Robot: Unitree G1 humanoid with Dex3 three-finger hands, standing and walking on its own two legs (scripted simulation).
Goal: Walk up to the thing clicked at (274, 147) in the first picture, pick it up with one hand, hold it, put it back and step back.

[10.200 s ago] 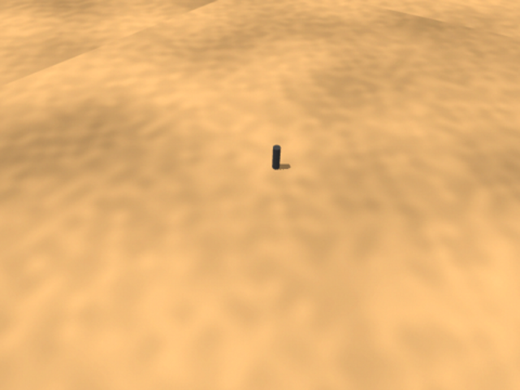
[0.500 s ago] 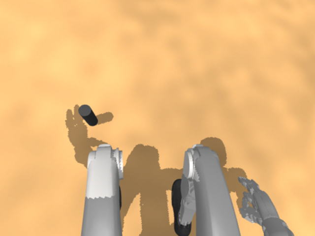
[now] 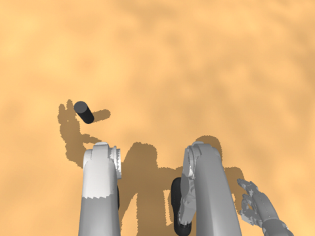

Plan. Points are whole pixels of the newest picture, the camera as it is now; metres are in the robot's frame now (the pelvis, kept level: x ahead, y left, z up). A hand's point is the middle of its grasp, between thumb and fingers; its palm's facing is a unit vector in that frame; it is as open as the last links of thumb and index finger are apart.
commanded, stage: go down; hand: left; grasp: from the side
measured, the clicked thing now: (85, 113) +0.46 +0.25 -0.31
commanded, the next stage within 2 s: approach in 0.06 s
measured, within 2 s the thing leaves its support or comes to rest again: neither
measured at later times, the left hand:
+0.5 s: hand out of the picture +0.38 +0.40 -0.09, palm faces +0.22 -0.98 -0.02, open 17.5 cm
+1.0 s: hand (71, 122) +0.41 +0.27 -0.25, palm faces +0.10 -0.99 +0.05, open 17.6 cm
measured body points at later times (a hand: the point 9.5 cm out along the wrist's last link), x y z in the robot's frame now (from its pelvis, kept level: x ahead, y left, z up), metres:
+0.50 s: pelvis +0.00 +0.00 -0.05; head +0.22 +0.09 +0.33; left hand +0.36 +0.45 -0.08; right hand +0.17 -0.27 -0.13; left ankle +0.09 +0.13 -0.35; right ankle +0.10 -0.13 -0.35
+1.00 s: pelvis -0.01 +0.01 -0.10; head +0.23 +0.14 +0.26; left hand +0.40 +0.33 -0.25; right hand +0.16 -0.26 -0.15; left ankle +0.09 +0.13 -0.35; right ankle +0.10 -0.13 -0.35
